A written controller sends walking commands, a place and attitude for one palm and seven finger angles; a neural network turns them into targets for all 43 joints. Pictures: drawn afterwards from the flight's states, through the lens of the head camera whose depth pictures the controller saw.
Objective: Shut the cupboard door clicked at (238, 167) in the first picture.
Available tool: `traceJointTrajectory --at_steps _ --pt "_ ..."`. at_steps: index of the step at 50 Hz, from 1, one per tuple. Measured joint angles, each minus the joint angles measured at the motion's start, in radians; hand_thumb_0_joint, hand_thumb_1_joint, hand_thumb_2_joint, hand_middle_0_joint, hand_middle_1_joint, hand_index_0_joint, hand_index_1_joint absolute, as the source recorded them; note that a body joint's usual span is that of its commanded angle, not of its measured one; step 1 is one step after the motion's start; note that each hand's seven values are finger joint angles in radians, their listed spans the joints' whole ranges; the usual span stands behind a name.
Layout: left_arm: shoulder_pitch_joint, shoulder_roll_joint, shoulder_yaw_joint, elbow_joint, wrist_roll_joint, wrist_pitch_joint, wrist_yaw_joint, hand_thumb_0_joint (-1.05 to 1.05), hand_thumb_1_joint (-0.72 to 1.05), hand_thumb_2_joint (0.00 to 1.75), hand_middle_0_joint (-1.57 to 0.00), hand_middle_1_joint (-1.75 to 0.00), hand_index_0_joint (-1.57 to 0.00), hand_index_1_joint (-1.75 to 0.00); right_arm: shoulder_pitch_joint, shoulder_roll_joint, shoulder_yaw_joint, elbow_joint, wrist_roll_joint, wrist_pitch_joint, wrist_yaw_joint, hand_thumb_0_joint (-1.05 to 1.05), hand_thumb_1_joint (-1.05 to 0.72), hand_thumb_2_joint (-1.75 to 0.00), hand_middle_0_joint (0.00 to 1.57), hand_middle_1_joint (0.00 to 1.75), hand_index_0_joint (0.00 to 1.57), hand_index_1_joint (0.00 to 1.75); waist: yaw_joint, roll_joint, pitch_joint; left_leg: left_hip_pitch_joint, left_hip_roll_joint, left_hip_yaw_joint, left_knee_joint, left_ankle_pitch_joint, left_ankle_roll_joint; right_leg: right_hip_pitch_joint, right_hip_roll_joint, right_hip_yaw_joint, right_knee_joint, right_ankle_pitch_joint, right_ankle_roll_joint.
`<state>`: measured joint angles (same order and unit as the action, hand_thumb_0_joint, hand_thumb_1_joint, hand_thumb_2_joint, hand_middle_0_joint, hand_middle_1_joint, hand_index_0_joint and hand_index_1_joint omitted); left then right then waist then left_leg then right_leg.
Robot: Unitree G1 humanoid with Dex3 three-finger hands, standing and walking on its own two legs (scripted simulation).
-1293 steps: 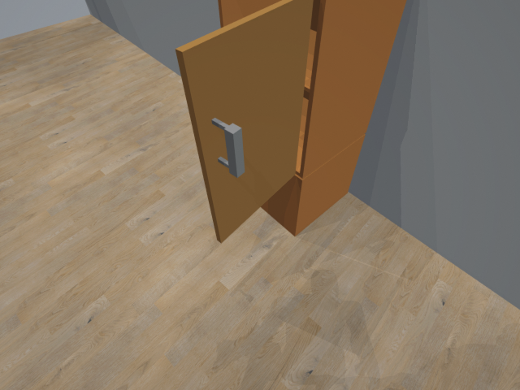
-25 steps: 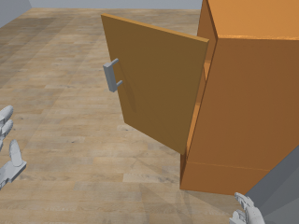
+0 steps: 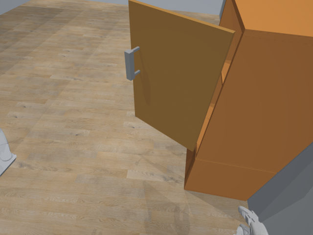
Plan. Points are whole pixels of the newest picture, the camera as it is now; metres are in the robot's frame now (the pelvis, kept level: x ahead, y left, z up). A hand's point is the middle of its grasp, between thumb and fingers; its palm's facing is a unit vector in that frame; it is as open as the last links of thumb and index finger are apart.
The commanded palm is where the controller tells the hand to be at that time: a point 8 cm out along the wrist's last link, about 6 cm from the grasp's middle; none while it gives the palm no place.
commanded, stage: step back with the hand held close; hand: left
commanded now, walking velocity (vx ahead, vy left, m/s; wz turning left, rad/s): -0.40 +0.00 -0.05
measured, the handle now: (133, 63) +0.73 +0.15 +0.05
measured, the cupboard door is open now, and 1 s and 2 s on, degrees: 63 63 63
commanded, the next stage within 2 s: stop stepping back and stand still in 0.98 s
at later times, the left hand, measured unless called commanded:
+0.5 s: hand out of the picture +0.12 +0.27 +0.19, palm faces +0.50 -0.74 -0.45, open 7.4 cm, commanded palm +0.07 +0.29 +0.20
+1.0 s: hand out of the picture +0.08 +0.29 +0.17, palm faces +0.39 -0.83 -0.39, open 7.4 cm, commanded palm +0.00 +0.31 +0.20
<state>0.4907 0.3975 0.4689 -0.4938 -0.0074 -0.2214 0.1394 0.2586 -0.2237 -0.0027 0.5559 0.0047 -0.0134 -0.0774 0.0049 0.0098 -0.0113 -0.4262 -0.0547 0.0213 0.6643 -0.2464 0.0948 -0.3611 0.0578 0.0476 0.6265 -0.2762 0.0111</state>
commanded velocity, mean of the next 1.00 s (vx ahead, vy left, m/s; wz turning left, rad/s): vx -0.40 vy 0.00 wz -0.04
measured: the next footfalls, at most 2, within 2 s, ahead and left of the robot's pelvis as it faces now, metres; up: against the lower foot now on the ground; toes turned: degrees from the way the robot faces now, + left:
right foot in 0.50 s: -0.16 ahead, -0.15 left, +0.00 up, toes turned +2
left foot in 0.92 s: -0.04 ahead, +0.08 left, +0.00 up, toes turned -4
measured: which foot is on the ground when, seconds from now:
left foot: down 0.00-0.76, up 0.78-0.90, down 0.92-1.00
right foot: down 0.00-0.34, up 0.36-0.48, down 0.50-0.98, up 1.00-1.00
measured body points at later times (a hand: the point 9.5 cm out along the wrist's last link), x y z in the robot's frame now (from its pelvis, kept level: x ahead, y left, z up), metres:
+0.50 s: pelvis -0.07 -0.01 +0.00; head -0.05 +0.02 +0.45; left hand +0.09 +0.31 +0.21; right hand +0.11 -0.24 -0.07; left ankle +0.06 +0.06 -0.72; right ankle -0.19 -0.15 -0.71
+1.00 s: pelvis -0.16 +0.02 +0.01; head -0.13 +0.06 +0.46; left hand +0.05 +0.33 +0.19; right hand -0.02 -0.25 -0.06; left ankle -0.08 +0.08 -0.72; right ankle -0.20 -0.14 -0.71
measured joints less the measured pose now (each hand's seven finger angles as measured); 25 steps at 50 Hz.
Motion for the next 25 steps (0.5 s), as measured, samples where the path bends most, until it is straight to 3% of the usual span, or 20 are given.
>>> traceJointTrajectory --at_steps 10,14,17,21,25 --pt "0.042 0.022 -0.018 -0.03 -0.011 -0.04 -0.01 0.01 0.89 0.9 -0.22 -0.3 -0.21 -0.31 -0.047 0.006 -0.008 0.008 0.0 -0.016 0.019 0.01 -0.91 -0.9 0.21 0.3 0.2 0.3 -0.012 -0.013 0.015 -0.054 0.016 0.012 0.002 0.006 -0.014 -0.05 0.006 0.001 -0.016 0.062 -0.003" --pt "0.043 0.037 -0.001 -0.035 -0.005 -0.05 -0.007 0.01 0.89 0.9 -0.22 -0.3 -0.21 -0.31 -0.049 0.002 -0.012 0.002 -0.003 -0.025 0.012 0.01 -0.91 -0.9 0.21 0.3 0.2 0.3 -0.019 -0.02 0.016 -0.071 0.019 0.022 -0.001 0.022 -0.004 -0.068 0.003 0.0 -0.012 0.074 0.001" --pt "0.025 0.048 0.018 -0.032 -0.003 -0.054 -0.009 0.01 0.88 0.9 -0.22 -0.3 -0.21 -0.31 -0.045 0.002 -0.019 0.004 -0.008 -0.037 0.004 0.01 -0.91 -0.9 0.21 0.3 0.2 0.3 -0.029 -0.007 0.023 -0.083 0.033 0.018 -0.002 0.09 0.007 -0.064 0.021 0.01 0.07 0.041 0.005" --pt "0.017 0.04 0.043 -0.024 -0.005 -0.06 -0.014 0.01 0.89 0.9 -0.22 -0.3 -0.21 -0.31 -0.038 0.015 -0.023 0.033 -0.012 -0.047 0.007 0.01 -0.91 -0.9 0.21 0.3 0.2 0.3 -0.016 0.014 -0.013 -0.115 0.061 0.009 -0.015 0.101 0.001 0.022 0.042 0.008 0.154 -0.058 0.002" --pt "0.032 0.018 0.052 -0.035 -0.032 -0.068 -0.01 0.01 0.89 0.9 -0.21 -0.3 -0.21 -0.31 -0.056 0.039 -0.012 0.051 -0.014 -0.075 0.019 0.01 -0.91 -0.9 0.21 0.3 0.2 0.3 0.019 -0.002 -0.048 -0.166 0.086 0.032 -0.083 0.165 -0.018 0.163 0.019 -0.012 -0.001 -0.143 -0.013"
